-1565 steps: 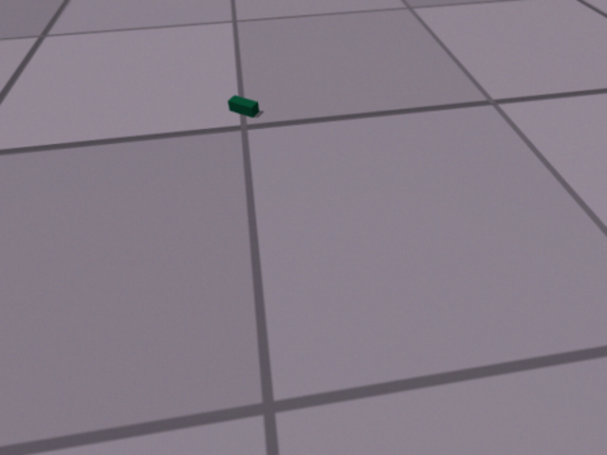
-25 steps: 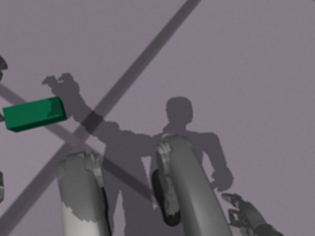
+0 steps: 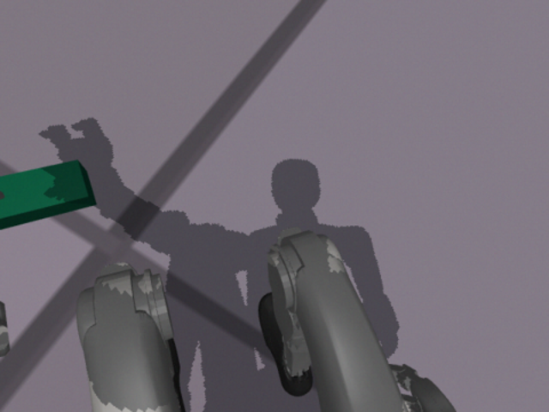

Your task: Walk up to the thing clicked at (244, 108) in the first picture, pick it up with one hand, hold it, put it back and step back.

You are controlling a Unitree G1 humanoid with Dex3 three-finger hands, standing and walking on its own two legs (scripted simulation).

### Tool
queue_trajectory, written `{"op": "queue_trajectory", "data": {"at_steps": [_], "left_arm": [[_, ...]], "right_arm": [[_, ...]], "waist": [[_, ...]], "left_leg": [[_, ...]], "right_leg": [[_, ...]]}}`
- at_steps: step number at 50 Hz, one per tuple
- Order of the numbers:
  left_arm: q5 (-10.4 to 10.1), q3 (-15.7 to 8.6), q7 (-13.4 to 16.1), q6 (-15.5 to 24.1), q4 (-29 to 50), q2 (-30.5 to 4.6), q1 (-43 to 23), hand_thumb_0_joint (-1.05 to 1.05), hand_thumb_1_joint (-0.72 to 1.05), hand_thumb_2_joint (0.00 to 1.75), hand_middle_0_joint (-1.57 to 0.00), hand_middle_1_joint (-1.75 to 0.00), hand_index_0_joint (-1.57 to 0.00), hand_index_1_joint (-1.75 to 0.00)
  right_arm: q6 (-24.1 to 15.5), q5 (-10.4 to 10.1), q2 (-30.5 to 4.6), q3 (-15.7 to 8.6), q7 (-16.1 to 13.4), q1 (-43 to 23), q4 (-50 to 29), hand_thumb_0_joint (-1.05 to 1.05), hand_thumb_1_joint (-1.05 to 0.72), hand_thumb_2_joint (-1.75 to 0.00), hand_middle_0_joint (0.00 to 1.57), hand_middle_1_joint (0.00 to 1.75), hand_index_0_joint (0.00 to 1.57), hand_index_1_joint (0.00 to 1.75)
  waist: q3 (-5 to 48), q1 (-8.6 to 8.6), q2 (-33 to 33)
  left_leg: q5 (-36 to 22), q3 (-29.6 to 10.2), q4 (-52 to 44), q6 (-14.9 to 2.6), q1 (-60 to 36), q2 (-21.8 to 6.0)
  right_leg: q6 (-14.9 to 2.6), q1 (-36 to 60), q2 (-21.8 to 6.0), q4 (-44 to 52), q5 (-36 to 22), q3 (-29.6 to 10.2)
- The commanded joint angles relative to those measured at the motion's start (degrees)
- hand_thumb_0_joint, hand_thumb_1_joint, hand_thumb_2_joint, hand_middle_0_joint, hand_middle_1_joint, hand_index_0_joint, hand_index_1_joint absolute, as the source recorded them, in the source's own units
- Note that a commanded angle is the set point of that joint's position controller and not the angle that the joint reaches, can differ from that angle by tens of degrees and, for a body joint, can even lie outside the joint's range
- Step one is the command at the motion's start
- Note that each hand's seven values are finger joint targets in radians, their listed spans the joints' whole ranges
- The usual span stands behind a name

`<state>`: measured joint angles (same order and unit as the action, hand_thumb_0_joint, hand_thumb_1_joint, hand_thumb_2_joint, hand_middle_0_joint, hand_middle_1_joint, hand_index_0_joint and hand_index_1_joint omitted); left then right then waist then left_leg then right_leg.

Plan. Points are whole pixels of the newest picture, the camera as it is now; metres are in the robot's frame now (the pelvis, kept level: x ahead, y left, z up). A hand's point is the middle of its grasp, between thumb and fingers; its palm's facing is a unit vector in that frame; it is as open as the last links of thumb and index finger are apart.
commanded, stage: home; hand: left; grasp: from above
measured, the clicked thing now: (37, 195) +0.48 +0.32 -0.30
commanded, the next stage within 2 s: none
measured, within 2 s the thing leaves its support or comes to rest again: neither
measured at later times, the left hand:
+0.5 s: hand out of the picture +0.32 +0.28 +0.07, palm faces -0.14 -0.77 -0.62, open 7.6 cm
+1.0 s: hand out of the picture +0.24 +0.23 +0.28, palm faces +0.23 -0.95 -0.23, open 7.4 cm
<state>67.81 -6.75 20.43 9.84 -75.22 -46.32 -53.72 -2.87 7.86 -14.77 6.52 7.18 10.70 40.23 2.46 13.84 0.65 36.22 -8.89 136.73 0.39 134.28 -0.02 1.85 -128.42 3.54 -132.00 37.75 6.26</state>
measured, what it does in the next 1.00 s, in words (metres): rises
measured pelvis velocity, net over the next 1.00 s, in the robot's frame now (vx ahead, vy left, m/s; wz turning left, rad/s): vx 0.07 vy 0.00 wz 0.17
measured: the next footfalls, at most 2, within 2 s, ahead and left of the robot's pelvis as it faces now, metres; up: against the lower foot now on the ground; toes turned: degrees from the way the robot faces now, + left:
none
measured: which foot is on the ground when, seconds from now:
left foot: down 0.00-1.00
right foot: down 0.00-1.00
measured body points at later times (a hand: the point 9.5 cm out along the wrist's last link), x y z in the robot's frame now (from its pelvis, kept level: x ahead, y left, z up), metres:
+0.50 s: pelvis +0.02 +0.00 +0.18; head +0.18 +0.06 +0.60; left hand +0.32 +0.32 +0.11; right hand +0.22 -0.24 +0.07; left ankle +0.08 +0.13 -0.30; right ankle +0.11 -0.12 -0.30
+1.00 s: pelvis +0.07 +0.00 +0.35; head +0.13 +0.03 +0.80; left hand +0.23 +0.28 +0.30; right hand +0.26 -0.20 +0.27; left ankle +0.08 +0.13 -0.30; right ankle +0.10 -0.12 -0.30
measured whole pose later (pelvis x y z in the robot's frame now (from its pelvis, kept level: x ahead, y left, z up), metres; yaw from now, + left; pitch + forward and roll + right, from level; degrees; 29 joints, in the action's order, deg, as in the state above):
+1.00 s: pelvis +0.07 +0.00 +0.35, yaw +10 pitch +16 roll -4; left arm -3.9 -3.7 4.4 -23.7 -1.8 -14.0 18.4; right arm -8.4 -1.9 -11.6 4.0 -8.9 15.4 30.5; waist 10.2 4.0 -2.5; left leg 29.1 -4.9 67.1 0.6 54.5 -1.0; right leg 0.0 -49.9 2.0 -63.2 29.7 2.8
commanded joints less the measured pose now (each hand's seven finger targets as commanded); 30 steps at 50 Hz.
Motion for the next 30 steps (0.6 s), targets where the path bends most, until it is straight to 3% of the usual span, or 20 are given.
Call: {"op": "queue_trajectory", "data": {"at_steps": [1, 3, 4, 9, 11, 12, 17, 24, 26, 30], "left_arm": [[-7.9, -0.8, -2.7, -4.3, 14.0, -12.0, -12.3, 0.0, 0.09, 0.94, -0.22, -0.61, -0.2, -0.62], [-12.6, -1.7, -5.9, -5.7, 19.4, -11.3, -8.3, 0.0, 0.23, 0.97, -0.22, -0.57, -0.21, -0.59], [-15.1, -1.1, -7.6, -6.4, 22.5, -9.0, -5.5, 0.0, 0.31, 0.98, -0.22, -0.56, -0.21, -0.57], [-26.4, -2.2, -14.2, -9.7, 37.1, -3.9, 7.2, 0.0, 0.69, 0.92, -0.21, -0.37, -0.2, -0.37], [-30.5, -0.8, -16.3, -10.3, 42.2, 0.7, 11.6, 0.0, 0.85, 0.9, -0.2, -0.31, -0.2, -0.31], [-32.4, -1.9, -16.9, -10.5, 45.0, 0.2, 12.8, 0.0, 0.9, 0.9, -0.2, -0.3, -0.2, -0.3], [-40.1, -1.1, -17.8, -11.5, 52.5, 6.0, 20.5, 0.0, 0.9, 0.9, -0.2, -0.3, -0.2, -0.3], [-49.9, -0.2, -17.1, -15.7, 62.9, 12.5, 32.5, 0.0, 0.9, 0.9, -0.2, -0.3, -0.2, -0.3], [-53.0, -1.4, -16.7, -17.3, 63.8, 13.0, 36.7, 0.0, 0.9, 0.9, -0.2, -0.3, -0.2, -0.3], [-59.2, -0.8, -16.1, -20.2, 69.9, 15.6, 41.6, 0.0, 0.9, 0.9, -0.2, -0.3, -0.2, -0.3]], "right_arm": [[-0.2, -2.3, -15.4, -7.6, -0.3, 12.5, -1.3, 0.0, -0.89, -0.9, 0.2, 0.3, 0.2, 0.3], [0.4, -3.8, -15.0, -8.9, -0.3, 12.4, -2.2, 0.0, -0.89, -0.9, 0.2, 0.3, 0.2, 0.3], [0.7, -4.6, -14.3, -9.4, -0.4, 12.0, -2.8, 0.0, -0.89, -0.9, 0.2, 0.3, 0.2, 0.3], [2.1, -6.7, -12.8, -9.8, -1.7, 8.7, -6.0, 0.0, -0.9, -0.9, 0.2, 0.3, 0.2, 0.3], [2.2, -7.3, -11.7, -10.0, -2.3, 6.8, -7.1, 0.0, -0.9, -0.9, 0.2, 0.3, 0.2, 0.3], [2.2, -7.6, -11.6, -10.1, -2.7, 6.6, -7.6, 0.0, -0.9, -0.9, 0.2, 0.3, 0.2, 0.3], [1.3, -8.5, -10.5, -10.5, -4.5, 3.3, -9.5, 0.0, -0.9, -0.9, 0.2, 0.3, 0.2, 0.3], [-1.5, -9.5, -9.4, -10.4, -7.5, -0.5, -11.8, 0.0, -0.9, -0.9, 0.2, 0.3, 0.2, 0.3], [-2.1, -9.7, -9.3, -10.2, -8.4, -1.3, -12.4, 0.0, -0.9, -0.9, 0.2, 0.3, 0.2, 0.3], [-3.5, -9.8, -7.8, -9.4, -9.8, -2.6, -13.8, 0.0, -0.9, -0.9, 0.2, 0.3, 0.2, 0.3]], "waist": [[48.2, -3.62, -21.1], [50.6, -5.69, -18.6], [50.5, -6.25, -18.4], [44.6, -7.38, -11.4], [43.5, -7.75, -11.0], [44.1, -8.31, -11.0], [39.1, -8.59, -10.7], [36.8, -8.82, -10.2], [35.1, -9.1, -9.6], [34.6, -8.88, -8.5]], "left_leg": [[-7.0, 5.9, -20.2, -1.98, -39.5, -0.1], [-7.9, 5.9, -22.5, -2.28, -41.2, -0.1], [-8.2, 6.2, -24.0, -2.3, -41.4, 0.0], [-8.3, 4.6, -29.5, -2.86, -41.7, -0.2], [-7.9, 3.8, -32.8, -2.71, -45.0, -0.7], [-8.2, 3.6, -34.0, -2.72, -47.1, -0.8], [-3.3, 3.0, -41.8, -2.32, -53.1, -1.5], [-3.5, 3.7, -50.9, -1.93, -63.1, -1.2], [-3.5, 2.5, -54.1, -1.75, -65.9, -1.2], [-4.6, 4.0, -58.3, -2.12, -70.7, -0.8]], "right_leg": [[-3.96, 25.5, 0.6, 18.5, -11.1, 2.4], [-3.88, 28.3, 0.6, 20.7, -11.7, 1.4], [-3.82, 29.8, 0.5, 22.0, -12.1, 0.9], [-3.7, 34.0, 0.3, 27.7, -12.6, -0.4], [-3.61, 34.8, 0.0, 29.7, -12.1, -0.8], [-3.61, 36.1, -0.1, 31.0, -12.1, -1.1], [-3.72, 39.4, -0.5, 37.2, -8.3, -1.8], [-3.54, 48.9, -1.2, 46.6, -8.0, -3.2], [-3.43, 50.9, -1.3, 48.5, -7.9, -3.1], [-3.25, 59.1, -1.3, 55.2, -8.7, -4.3]]}}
